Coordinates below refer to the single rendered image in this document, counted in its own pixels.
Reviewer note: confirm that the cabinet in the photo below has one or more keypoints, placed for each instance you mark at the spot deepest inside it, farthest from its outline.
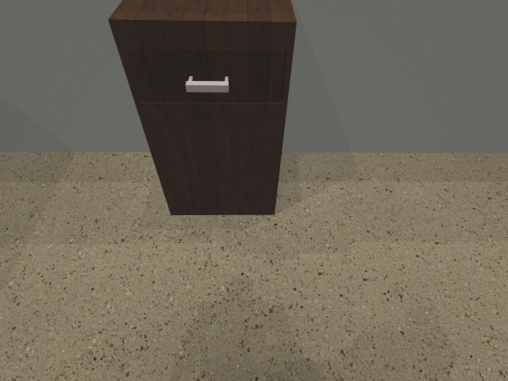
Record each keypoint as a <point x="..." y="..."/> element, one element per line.
<point x="212" y="158"/>

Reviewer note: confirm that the drawer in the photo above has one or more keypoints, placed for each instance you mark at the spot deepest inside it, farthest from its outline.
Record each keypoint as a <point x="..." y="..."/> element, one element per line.
<point x="255" y="74"/>

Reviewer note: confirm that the handle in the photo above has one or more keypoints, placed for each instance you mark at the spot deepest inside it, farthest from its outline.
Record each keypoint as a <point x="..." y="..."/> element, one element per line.
<point x="207" y="86"/>

